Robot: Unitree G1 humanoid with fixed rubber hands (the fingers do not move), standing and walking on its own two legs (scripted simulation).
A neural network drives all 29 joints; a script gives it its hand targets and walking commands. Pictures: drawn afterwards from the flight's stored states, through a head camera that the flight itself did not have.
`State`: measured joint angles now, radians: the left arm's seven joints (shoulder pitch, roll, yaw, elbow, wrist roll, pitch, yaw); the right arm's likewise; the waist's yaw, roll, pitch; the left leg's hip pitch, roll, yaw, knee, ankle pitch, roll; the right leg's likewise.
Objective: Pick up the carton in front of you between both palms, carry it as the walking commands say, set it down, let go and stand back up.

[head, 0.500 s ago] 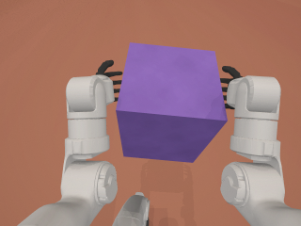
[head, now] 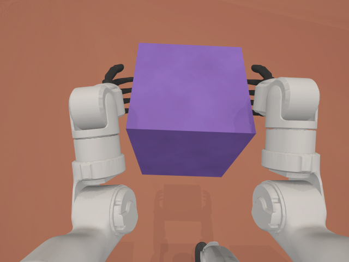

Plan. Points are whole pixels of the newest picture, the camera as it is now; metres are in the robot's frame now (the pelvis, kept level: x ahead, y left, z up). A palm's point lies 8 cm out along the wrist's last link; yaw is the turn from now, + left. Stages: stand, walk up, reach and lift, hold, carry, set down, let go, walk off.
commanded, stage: carry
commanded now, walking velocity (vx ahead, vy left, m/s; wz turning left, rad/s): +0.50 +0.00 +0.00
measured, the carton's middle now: (185, 118) +0.42 -0.03 +0.08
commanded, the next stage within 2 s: none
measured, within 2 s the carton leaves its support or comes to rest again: neither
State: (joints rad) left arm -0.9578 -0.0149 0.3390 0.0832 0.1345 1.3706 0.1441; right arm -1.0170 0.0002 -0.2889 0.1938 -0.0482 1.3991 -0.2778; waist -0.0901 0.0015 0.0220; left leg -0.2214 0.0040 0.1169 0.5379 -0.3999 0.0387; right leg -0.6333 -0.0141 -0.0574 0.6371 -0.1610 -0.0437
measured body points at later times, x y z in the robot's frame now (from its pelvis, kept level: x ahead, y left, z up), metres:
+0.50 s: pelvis +0.31 +0.01 +0.00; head +0.35 +0.00 +0.45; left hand +0.65 +0.17 +0.09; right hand +0.67 -0.12 +0.09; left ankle +0.43 +0.10 -0.73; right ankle +0.17 -0.09 -0.73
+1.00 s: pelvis +0.62 -0.02 +0.00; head +0.57 -0.03 +0.44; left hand +0.91 +0.14 +0.09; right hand +0.92 -0.15 +0.09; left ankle +0.45 +0.09 -0.69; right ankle +0.71 -0.10 -0.73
